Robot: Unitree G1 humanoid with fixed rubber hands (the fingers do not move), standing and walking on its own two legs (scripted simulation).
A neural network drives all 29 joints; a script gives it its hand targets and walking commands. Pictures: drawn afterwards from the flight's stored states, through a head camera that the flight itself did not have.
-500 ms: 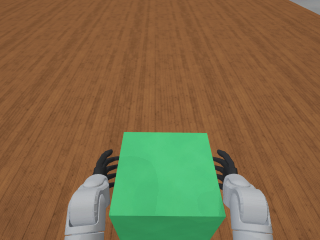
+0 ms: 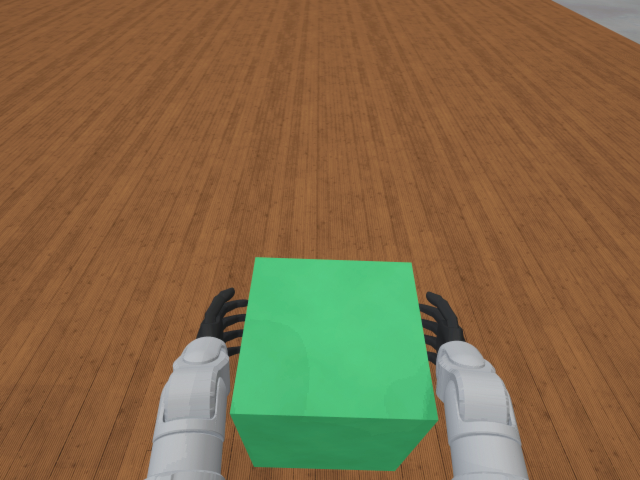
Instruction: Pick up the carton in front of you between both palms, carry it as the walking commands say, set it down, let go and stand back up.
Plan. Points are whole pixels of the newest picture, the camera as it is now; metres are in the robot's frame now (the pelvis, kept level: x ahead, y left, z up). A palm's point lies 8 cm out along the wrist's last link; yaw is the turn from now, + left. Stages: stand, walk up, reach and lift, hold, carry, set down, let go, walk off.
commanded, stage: carry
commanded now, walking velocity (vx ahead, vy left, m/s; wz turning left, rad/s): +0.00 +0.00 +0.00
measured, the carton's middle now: (328, 369) +0.31 +0.00 -0.03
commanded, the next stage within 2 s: hold in 1.08 s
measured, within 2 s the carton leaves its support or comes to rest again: neither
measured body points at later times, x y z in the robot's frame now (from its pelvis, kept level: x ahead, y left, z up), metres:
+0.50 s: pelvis -0.01 +0.00 +0.00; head -0.04 +0.00 +0.45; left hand +0.29 +0.16 +0.04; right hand +0.29 -0.15 +0.04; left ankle +0.00 +0.11 -0.74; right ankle -0.01 -0.11 -0.74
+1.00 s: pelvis -0.02 +0.00 +0.00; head -0.05 +0.00 +0.45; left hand +0.28 +0.15 +0.04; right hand +0.28 -0.15 +0.04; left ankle +0.00 +0.12 -0.74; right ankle -0.01 -0.11 -0.74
